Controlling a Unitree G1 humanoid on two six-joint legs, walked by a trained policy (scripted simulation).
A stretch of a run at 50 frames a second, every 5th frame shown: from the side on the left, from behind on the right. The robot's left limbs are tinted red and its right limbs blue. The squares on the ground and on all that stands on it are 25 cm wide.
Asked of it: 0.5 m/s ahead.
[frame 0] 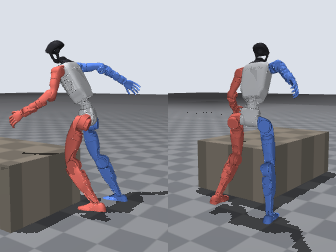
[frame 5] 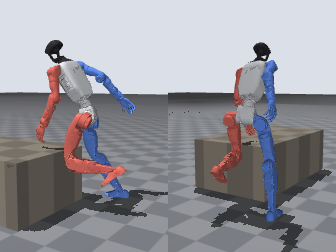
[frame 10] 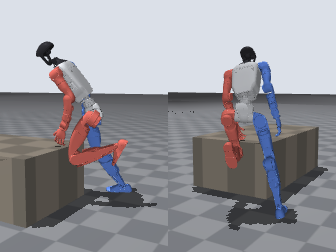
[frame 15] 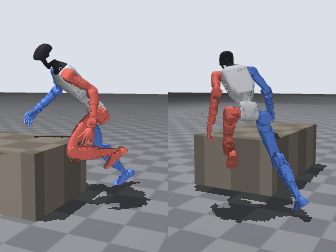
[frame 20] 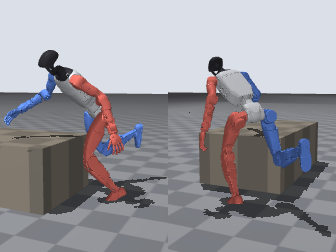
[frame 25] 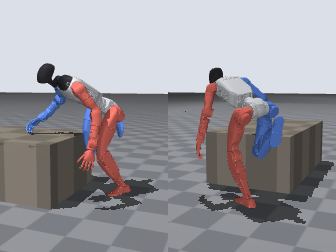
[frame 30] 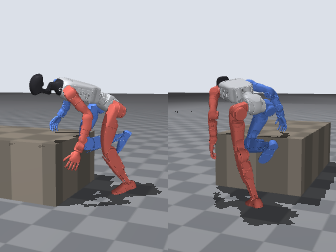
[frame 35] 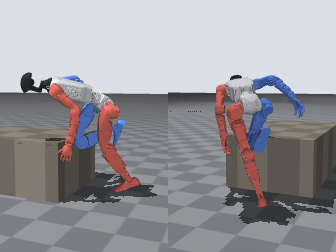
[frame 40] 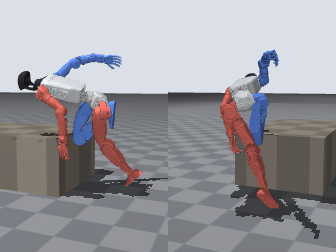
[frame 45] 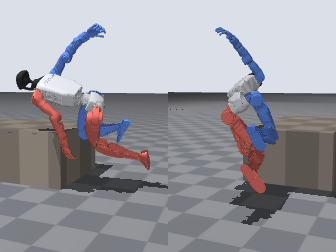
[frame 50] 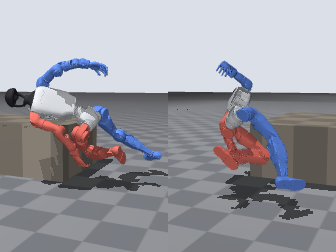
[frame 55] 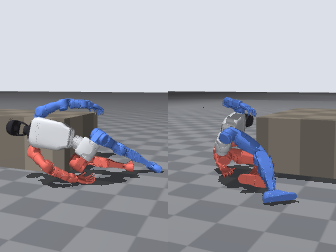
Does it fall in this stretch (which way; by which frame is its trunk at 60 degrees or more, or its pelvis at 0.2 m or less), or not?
yes: goes over forward; its trunk at 60 degrees or more by frame 25
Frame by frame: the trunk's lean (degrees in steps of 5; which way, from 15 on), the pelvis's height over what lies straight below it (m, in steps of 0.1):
0: 30 forward, 0.7
5: 35 forward, 0.7
10: 40 forward, 0.7
15: 45 forward and to its left, 0.7
20: 50 forward and to its left, 0.7
25: 65 forward and to its left, 0.7
30: 80 forward, 0.7
35: 80 forward, 0.7
40: 75 forward, 0.7
45: 75 forward, 0.7
50: 80 forward, 0.5
55: 80 forward, 0.3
